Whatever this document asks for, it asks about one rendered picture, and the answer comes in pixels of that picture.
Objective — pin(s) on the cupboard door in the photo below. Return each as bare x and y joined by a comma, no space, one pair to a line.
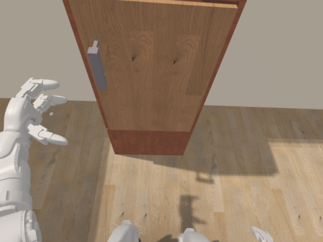
159,57

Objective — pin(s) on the right robot hand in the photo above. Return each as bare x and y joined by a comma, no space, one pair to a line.
261,235

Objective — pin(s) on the left robot forearm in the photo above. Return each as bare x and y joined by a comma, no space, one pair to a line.
15,173

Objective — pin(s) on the left robot hand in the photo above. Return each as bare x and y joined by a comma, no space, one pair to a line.
20,111

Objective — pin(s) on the handle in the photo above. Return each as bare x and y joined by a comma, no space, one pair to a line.
97,67

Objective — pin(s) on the robot right thigh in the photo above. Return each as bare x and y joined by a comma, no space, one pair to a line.
192,236

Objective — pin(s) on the right robot shin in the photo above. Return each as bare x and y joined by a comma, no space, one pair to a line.
189,229

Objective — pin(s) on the robot left upper arm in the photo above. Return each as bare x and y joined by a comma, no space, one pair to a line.
20,226

